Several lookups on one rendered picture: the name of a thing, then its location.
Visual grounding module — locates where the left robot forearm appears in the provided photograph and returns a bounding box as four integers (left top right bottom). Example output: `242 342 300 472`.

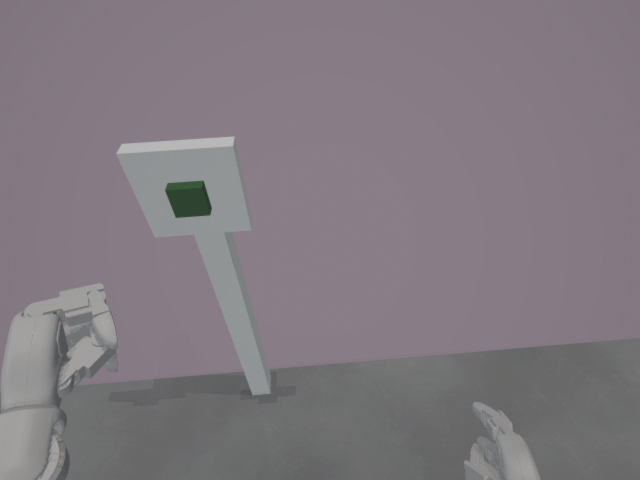
0 404 70 480

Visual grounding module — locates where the panel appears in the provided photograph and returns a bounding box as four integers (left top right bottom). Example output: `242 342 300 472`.
116 136 271 395

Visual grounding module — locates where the robot right hand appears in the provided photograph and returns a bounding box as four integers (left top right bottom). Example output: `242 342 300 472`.
464 402 540 480

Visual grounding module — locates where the button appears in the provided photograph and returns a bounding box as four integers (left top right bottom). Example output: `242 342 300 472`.
165 181 212 218

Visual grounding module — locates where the robot left hand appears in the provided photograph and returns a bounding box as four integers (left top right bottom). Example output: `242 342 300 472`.
1 283 118 413

